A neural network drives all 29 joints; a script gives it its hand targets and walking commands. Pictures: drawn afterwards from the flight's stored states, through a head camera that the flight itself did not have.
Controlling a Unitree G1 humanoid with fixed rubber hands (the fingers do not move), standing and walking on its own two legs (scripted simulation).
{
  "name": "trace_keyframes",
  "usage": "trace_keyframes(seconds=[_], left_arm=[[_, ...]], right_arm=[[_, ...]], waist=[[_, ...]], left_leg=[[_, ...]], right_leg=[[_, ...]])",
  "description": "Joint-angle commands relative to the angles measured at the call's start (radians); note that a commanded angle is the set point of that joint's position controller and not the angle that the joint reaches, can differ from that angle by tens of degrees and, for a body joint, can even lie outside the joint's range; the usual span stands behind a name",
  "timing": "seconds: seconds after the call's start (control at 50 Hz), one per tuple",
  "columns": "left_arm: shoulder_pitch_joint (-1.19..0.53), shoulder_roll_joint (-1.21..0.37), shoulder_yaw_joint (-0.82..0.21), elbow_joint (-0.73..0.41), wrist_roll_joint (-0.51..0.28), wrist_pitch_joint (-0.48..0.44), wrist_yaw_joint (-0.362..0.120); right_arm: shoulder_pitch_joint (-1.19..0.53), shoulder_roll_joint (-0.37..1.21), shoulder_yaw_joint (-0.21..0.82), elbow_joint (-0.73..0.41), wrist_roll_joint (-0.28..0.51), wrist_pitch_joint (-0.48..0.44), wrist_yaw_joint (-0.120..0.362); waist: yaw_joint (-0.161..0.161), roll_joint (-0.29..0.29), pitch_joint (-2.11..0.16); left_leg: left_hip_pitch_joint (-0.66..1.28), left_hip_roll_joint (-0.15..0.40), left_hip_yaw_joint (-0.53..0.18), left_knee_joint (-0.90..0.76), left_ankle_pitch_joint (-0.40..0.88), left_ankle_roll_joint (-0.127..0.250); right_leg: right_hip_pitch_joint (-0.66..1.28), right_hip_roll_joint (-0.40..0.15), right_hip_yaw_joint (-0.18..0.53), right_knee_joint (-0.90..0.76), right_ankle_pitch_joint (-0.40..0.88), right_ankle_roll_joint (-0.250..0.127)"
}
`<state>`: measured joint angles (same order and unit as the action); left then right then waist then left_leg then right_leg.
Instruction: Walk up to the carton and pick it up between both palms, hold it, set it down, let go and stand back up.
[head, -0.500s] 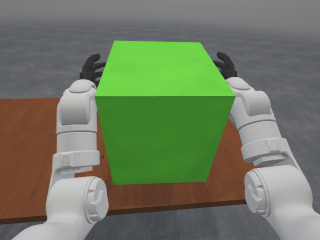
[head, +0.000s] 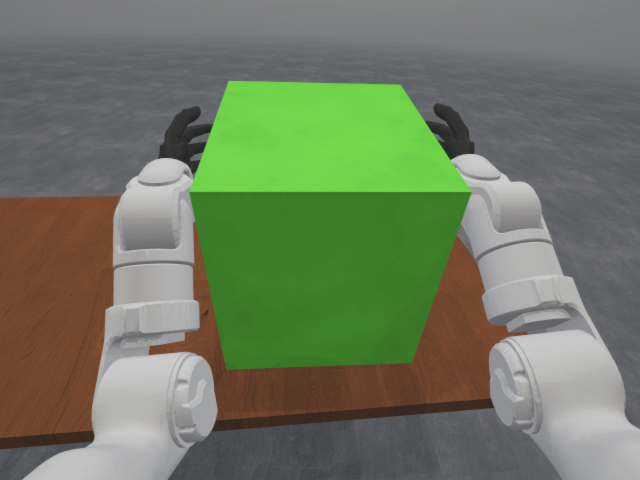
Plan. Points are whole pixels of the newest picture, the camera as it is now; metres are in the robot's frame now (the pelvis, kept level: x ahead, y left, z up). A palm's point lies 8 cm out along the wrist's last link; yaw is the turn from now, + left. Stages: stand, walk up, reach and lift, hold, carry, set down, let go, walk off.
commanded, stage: hold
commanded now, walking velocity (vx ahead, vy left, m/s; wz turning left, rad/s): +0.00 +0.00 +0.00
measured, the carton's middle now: (318, 218) +0.38 +0.02 +0.22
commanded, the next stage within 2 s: none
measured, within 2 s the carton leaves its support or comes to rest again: neither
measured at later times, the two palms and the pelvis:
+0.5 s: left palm (177, 173) +0.37 +0.18 +0.29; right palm (452, 167) +0.38 -0.14 +0.30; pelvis +0.00 +0.00 +0.00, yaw +0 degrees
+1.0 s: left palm (177, 171) +0.37 +0.18 +0.29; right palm (452, 167) +0.38 -0.14 +0.30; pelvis +0.00 +0.00 +0.00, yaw +0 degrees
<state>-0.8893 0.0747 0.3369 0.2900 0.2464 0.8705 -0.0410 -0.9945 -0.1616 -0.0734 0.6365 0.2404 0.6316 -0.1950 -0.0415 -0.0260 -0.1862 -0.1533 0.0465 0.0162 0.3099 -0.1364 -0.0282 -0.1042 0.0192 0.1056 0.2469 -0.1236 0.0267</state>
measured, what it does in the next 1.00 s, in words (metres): stands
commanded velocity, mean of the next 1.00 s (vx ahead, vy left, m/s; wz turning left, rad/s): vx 0.00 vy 0.00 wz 0.00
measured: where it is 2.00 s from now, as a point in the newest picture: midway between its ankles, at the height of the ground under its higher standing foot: outside the picture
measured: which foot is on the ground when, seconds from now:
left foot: down 0.00-1.00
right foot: down 0.00-1.00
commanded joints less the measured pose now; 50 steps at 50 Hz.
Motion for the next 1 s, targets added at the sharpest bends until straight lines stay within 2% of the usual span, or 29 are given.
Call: trace_keyframes(seconds=[0.0, 0.04, 0.08, 0.14, 0.22, 0.24, 0.26, 0.28, 0.3, 0.34, 0.36, 0.42, 0.44, 0.5, 0.52, 0.56, 0.62, 0.64, 0.66, 0.7, 0.72, 0.74, 0.78, 0.8, 0.82, 0.88, 0.92, 0.94, 0.98], left_arm=[[-0.670, -0.560, -0.445, -0.074, -0.211, -0.058, -0.158], [-0.664, -0.575, -0.450, -0.103, -0.214, -0.059, -0.159], [-0.656, -0.553, -0.412, -0.057, -0.202, -0.055, -0.163], [-0.658, -0.558, -0.443, -0.110, -0.215, -0.060, -0.161], [-0.653, -0.564, -0.443, -0.085, -0.203, -0.053, -0.160], [-0.627, -0.569, -0.448, -0.106, -0.211, -0.053, -0.161], [-0.648, -0.540, -0.419, -0.075, -0.197, -0.053, -0.165], [-0.645, -0.558, -0.444, -0.123, -0.207, -0.056, -0.164], [-0.660, -0.542, -0.432, -0.105, -0.201, -0.054, -0.165], [-0.617, -0.537, -0.431, -0.121, -0.198, -0.048, -0.172], [-0.621, -0.552, -0.458, -0.139, -0.206, -0.047, -0.170], [-0.662, -0.565, -0.468, -0.167, -0.226, -0.053, -0.161], [-0.632, -0.565, -0.466, -0.161, -0.224, -0.048, -0.162], [-0.624, -0.549, -0.440, -0.091, -0.196, -0.037, -0.172], [-0.643, -0.553, -0.445, -0.105, -0.204, -0.043, -0.172], [-0.664, -0.557, -0.457, -0.129, -0.214, -0.049, -0.169], [-0.667, -0.567, -0.467, -0.171, -0.230, -0.053, -0.160], [-0.660, -0.558, -0.453, -0.137, -0.217, -0.050, -0.161], [-0.642, -0.571, -0.469, -0.133, -0.225, -0.049, -0.162], [-0.655, -0.564, -0.461, -0.148, -0.226, -0.050, -0.166], [-0.639, -0.572, -0.458, -0.145, -0.228, -0.050, -0.164], [-0.661, -0.569, -0.467, -0.148, -0.231, -0.054, -0.160], [-0.633, -0.583, -0.471, -0.152, -0.225, -0.050, -0.158], [-0.644, -0.561, -0.452, -0.108, -0.209, -0.047, -0.163], [-0.636, -0.554, -0.437, -0.109, -0.206, -0.046, -0.166], [-0.646, -0.547, -0.435, -0.088, -0.205, -0.046, -0.167], [-0.662, -0.565, -0.453, -0.134, -0.226, -0.057, -0.164], [-0.669, -0.559, -0.450, -0.136, -0.226, -0.056, -0.162], [-0.652, -0.546, -0.437, -0.114, -0.214, -0.055, -0.165]], right_arm=[[-0.757, 0.509, 0.267, -0.273, 0.227, -0.038, 0.099], [-0.733, 0.511, 0.265, -0.267, 0.230, -0.041, 0.103], [-0.738, 0.509, 0.265, -0.239, 0.222, -0.031, 0.104], [-0.723, 0.523, 0.287, -0.281, 0.231, -0.039, 0.099], [-0.739, 0.500, 0.271, -0.274, 0.239, -0.037, 0.098], [-0.729, 0.507, 0.285, -0.313, 0.243, -0.042, 0.095], [-0.740, 0.506, 0.264, -0.280, 0.232, -0.031, 0.094], [-0.731, 0.516, 0.285, -0.307, 0.241, -0.037, 0.094], [-0.711, 0.503, 0.265, -0.251, 0.228, -0.025, 0.094], [-0.698, 0.517, 0.298, -0.295, 0.246, -0.026, 0.088], [-0.721, 0.512, 0.301, -0.324, 0.256, -0.032, 0.085], [-0.725, 0.508, 0.291, -0.346, 0.265, -0.034, 0.082], [-0.723, 0.508, 0.299, -0.371, 0.269, -0.032, 0.081], [-0.704, 0.495, 0.262, -0.280, 0.240, -0.021, 0.083], [-0.739, 0.504, 0.275, -0.298, 0.241, -0.025, 0.088], [-0.739, 0.514, 0.284, -0.314, 0.250, -0.031, 0.088], [-0.728, 0.519, 0.289, -0.319, 0.252, -0.033, 0.092], [-0.710, 0.496, 0.269, -0.284, 0.247, -0.026, 0.092], [-0.738, 0.504, 0.281, -0.330, 0.254, -0.036, 0.090], [-0.711, 0.506, 0.262, -0.295, 0.234, -0.034, 0.088], [-0.745, 0.517, 0.273, -0.336, 0.238, -0.042, 0.092], [-0.723, 0.499, 0.266, -0.312, 0.236, -0.037, 0.091], [-0.715, 0.506, 0.287, -0.311, 0.254, -0.037, 0.094], [-0.707, 0.491, 0.266, -0.263, 0.237, -0.032, 0.098], [-0.698, 0.506, 0.274, -0.265, 0.234, -0.029, 0.093], [-0.733, 0.503, 0.266, -0.282, 0.237, -0.033, 0.094], [-0.757, 0.518, 0.283, -0.341, 0.244, -0.042, 0.091], [-0.742, 0.513, 0.265, -0.321, 0.240, -0.039, 0.089], [-0.722, 0.518, 0.272, -0.298, 0.239, -0.031, 0.090]], waist=[[-0.107, 0.081, -0.295], [-0.108, 0.091, -0.311], [-0.096, 0.062, -0.256], [-0.104, 0.058, -0.326], [-0.104, 0.076, -0.287], [-0.107, 0.065, -0.335], [-0.103, 0.064, -0.276], [-0.108, 0.065, -0.330], [-0.114, 0.065, -0.285], [-0.098, 0.057, -0.314], [-0.107, 0.068, -0.350], [-0.113, 0.095, -0.371], [-0.119, 0.075, -0.365], [-0.125, 0.083, -0.273], [-0.109, 0.072, -0.292], [-0.108, 0.079, -0.327], [-0.117, 0.078, -0.361], [-0.128, 0.091, -0.306], [-0.115, 0.087, -0.335], [-0.126, 0.091, -0.343], [-0.109, 0.072, -0.352], [-0.126, 0.093, -0.337], [-0.118, 0.088, -0.354], [-0.118, 0.103, -0.302], [-0.118, 0.078, -0.294], [-0.108, 0.083, -0.305], [-0.106, 0.055, -0.349], [-0.114, 0.083, -0.348], [-0.110, 0.069, -0.316]], left_leg=[[0.110, -0.081, -0.007, -0.014, 0.059, -0.025], [0.117, -0.075, -0.008, -0.011, 0.086, -0.033], [0.099, -0.078, -0.001, -0.020, 0.038, -0.017], [0.124, -0.081, -0.002, -0.010, 0.108, -0.019], [0.117, -0.078, -0.004, -0.004, 0.094, -0.028], [0.132, -0.080, 0.000, 0.002, 0.133, -0.026], [0.106, -0.087, 0.002, -0.011, 0.075, -0.022], [0.135, -0.085, 0.000, 0.004, 0.126, -0.026], [0.121, -0.083, -0.003, -0.012, 0.078, -0.029], [0.138, -0.086, 0.004, 0.006, 0.138, -0.022], [0.144, -0.084, 0.003, 0.008, 0.158, -0.027], [0.143, -0.086, -0.001, 0.014, 0.168, -0.042], [0.148, -0.089, -0.001, 0.023, 0.181, -0.034], [0.108, -0.088, 0.000, -0.006, 0.087, -0.033], [0.109, -0.083, -0.003, -0.007, 0.094, -0.030], [0.115, -0.085, -0.002, -0.001, 0.113, -0.030], [0.143, -0.083, 0.000, 0.009, 0.164, -0.038], [0.127, -0.082, -0.002, -0.004, 0.117, -0.038], [0.131, -0.082, -0.003, 0.005, 0.135, -0.037], [0.128, -0.080, 0.001, 0.007, 0.124, -0.039], [0.128, -0.081, 0.003, 0.010, 0.140, -0.037], [0.134, -0.080, -0.003, 0.004, 0.130, -0.045], [0.144, -0.077, -0.007, 0.007, 0.161, -0.042], [0.119, -0.082, -0.003, -0.005, 0.117, -0.043], [0.116, -0.085, 0.001, -0.006, 0.114, -0.030], [0.112, -0.085, 0.002, -0.007, 0.091, -0.025], [0.124, -0.086, 0.000, 0.003, 0.119, -0.024], [0.125, -0.087, 0.001, 0.005, 0.122, -0.033], [0.118, -0.088, 0.005, -0.003, 0.098, -0.024]], right_leg=[[0.167, 0.054, -0.084, 0.000, 0.120, 0.006], [0.190, 0.058, -0.085, 0.004, 0.134, 0.000], [0.162, 0.051, -0.082, -0.007, 0.095, 0.005], [0.205, 0.058, -0.085, 0.005, 0.182, 0.008], [0.181, 0.060, -0.086, 0.001, 0.145, 0.004], [0.210, 0.061, -0.086, 0.012, 0.199, 0.006], [0.191, 0.051, -0.082, -0.002, 0.151, 0.011], [0.208, 0.054, -0.085, 0.009, 0.200, 0.011], [0.193, 0.056, -0.089, 0.000, 0.155, 0.008], [0.223, 0.053, -0.083, 0.012, 0.233, 0.015], [0.220, 0.057, -0.080, 0.015, 0.258, 0.011], [0.226, 0.066, -0.084, 0.022, 0.234, 0.005], [0.229, 0.065, -0.085, 0.021, 0.262, 0.012], [0.206, 0.057, -0.087, 0.007, 0.171, 0.011], [0.194, 0.060, -0.087, 0.008, 0.173, 0.009], [0.213, 0.057, -0.081, 0.012, 0.196, 0.008], [0.224, 0.066, -0.092, 0.019, 0.231, 0.011], [0.203, 0.064, -0.091, 0.009, 0.177, 0.007], [0.207, 0.065, -0.088, 0.012, 0.200, 0.006], [0.218, 0.060, -0.086, 0.014, 0.196, 0.004], [0.221, 0.061, -0.087, 0.016, 0.212, 0.007], [0.213, 0.064, -0.092, 0.016, 0.194, 0.006], [0.219, 0.067, -0.087, 0.017, 0.219, 0.002], [0.196, 0.061, -0.088, 0.007, 0.171, 0.002], [0.206, 0.058, -0.084, 0.005, 0.189, 0.007], [0.196, 0.053, -0.080, 0.003, 0.165, 0.010], [0.217, 0.065, -0.091, 0.015, 0.191, 0.011], [0.217, 0.059, -0.087, 0.014, 0.196, 0.010], [0.199, 0.053, -0.082, 0.005, 0.195, 0.011]])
